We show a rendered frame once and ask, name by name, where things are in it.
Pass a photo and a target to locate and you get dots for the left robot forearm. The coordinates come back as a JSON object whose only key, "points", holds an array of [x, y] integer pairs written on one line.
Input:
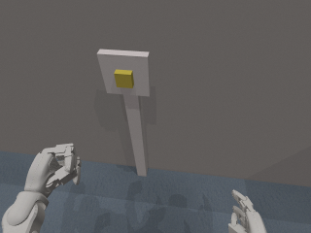
{"points": [[27, 214]]}

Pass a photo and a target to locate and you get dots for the panel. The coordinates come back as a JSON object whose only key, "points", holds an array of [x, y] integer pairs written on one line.
{"points": [[139, 63]]}

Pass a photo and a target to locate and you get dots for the button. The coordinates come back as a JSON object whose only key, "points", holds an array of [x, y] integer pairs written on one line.
{"points": [[124, 78]]}

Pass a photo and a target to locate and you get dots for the robot left hand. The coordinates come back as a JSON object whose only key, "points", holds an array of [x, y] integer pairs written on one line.
{"points": [[46, 173]]}

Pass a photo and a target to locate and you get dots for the robot right hand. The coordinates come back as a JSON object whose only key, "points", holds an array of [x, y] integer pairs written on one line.
{"points": [[251, 221]]}

